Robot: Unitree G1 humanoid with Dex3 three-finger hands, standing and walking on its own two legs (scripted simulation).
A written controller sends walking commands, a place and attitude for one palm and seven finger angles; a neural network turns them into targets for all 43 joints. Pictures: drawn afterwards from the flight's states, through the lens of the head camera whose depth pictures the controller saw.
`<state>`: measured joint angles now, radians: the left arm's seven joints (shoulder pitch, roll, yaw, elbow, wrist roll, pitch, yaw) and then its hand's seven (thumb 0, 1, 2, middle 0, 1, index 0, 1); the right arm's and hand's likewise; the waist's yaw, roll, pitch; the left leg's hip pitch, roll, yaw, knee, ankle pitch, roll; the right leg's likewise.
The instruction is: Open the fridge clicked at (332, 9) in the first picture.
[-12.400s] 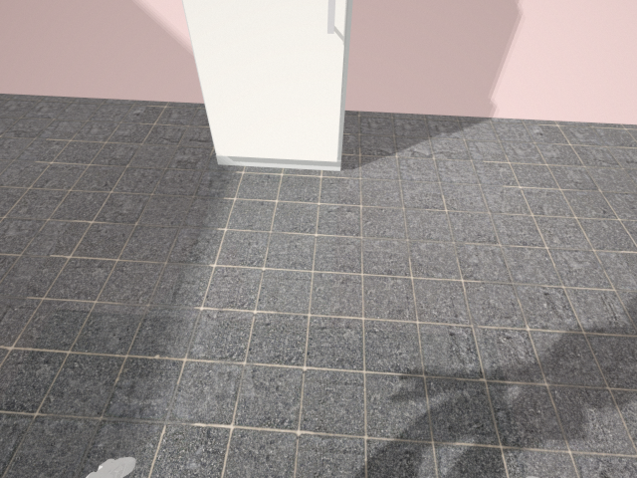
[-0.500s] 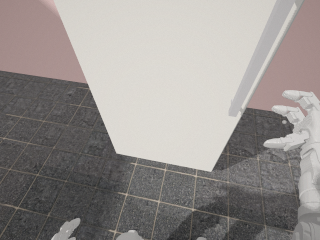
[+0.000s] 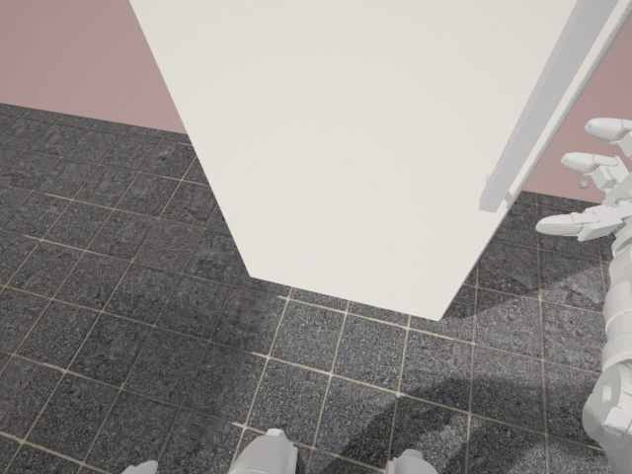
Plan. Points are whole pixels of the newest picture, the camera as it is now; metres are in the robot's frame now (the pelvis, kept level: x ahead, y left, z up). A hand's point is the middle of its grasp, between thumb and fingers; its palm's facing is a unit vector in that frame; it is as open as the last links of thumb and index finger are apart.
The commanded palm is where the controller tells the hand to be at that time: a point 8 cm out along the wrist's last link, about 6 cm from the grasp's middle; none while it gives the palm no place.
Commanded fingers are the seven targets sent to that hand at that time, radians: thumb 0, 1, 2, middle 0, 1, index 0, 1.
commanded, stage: move the hooked fingers beside the handle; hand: right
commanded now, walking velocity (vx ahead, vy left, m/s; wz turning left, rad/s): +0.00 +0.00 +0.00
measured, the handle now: (541, 90) +0.54 -0.18 +0.17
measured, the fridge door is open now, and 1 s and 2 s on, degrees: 0 0 0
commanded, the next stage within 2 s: feel for the door with the fingertips in 0.78 s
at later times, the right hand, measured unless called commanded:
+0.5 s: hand (580, 182) +0.48 -0.25 +0.10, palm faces +0.11 +0.99 +0.01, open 14.0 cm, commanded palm +0.45 -0.29 +0.09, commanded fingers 0.00 0.50 -0.30 0.30 1.20 0.30 1.20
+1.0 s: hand (579, 191) +0.46 -0.24 +0.10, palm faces +0.11 +0.99 +0.01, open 14.0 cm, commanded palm +0.44 -0.28 +0.09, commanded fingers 0.00 0.50 -0.30 0.30 1.20 0.30 1.20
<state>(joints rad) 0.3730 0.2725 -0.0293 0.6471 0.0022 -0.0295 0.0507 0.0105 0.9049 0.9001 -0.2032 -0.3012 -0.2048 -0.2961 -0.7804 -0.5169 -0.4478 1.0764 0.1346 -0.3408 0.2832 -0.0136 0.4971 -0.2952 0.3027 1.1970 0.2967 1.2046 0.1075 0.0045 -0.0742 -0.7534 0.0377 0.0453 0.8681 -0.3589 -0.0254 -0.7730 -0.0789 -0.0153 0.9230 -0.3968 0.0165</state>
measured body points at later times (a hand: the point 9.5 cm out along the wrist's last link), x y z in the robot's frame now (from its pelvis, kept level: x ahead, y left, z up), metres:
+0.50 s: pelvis +0.01 +0.00 +0.00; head +0.10 -0.03 +0.44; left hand +0.05 +0.27 -0.11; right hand +0.47 -0.30 +0.10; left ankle +0.03 +0.14 -0.69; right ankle +0.03 -0.13 -0.69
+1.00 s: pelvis +0.01 +0.00 +0.00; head +0.09 -0.02 +0.44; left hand +0.07 +0.27 -0.11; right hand +0.45 -0.30 +0.10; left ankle +0.03 +0.14 -0.69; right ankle +0.03 -0.13 -0.69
